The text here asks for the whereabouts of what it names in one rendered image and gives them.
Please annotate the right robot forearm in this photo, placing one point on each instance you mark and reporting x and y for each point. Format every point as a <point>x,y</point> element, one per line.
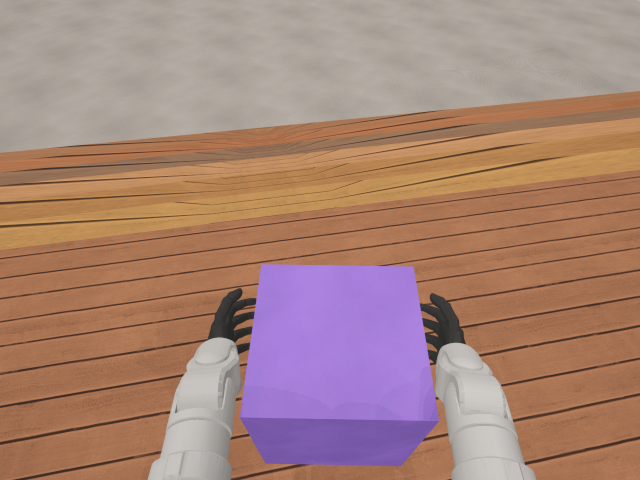
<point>480,427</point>

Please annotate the robot left hand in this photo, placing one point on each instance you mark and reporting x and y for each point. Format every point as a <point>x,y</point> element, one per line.
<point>225,321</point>

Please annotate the robot right hand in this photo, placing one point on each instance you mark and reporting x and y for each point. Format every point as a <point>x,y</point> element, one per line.
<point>448,328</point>

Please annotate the left robot forearm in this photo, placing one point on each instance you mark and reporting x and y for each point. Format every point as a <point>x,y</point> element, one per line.
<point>200,424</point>

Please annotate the carton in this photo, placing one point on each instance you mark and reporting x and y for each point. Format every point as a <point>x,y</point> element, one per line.
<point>338,371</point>

